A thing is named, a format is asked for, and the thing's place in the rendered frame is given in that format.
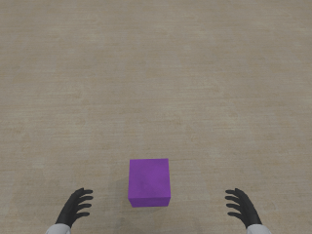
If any carton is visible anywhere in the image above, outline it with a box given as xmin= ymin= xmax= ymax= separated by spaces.
xmin=128 ymin=158 xmax=172 ymax=208

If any robot right forearm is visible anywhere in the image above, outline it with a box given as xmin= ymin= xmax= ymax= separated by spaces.
xmin=246 ymin=224 xmax=272 ymax=234

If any robot left forearm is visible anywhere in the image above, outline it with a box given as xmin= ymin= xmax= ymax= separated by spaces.
xmin=45 ymin=223 xmax=71 ymax=234

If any left robot hand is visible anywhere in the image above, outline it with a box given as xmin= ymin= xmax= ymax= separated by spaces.
xmin=55 ymin=187 xmax=94 ymax=228

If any right robot hand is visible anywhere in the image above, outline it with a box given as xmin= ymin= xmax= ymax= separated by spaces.
xmin=224 ymin=188 xmax=262 ymax=229

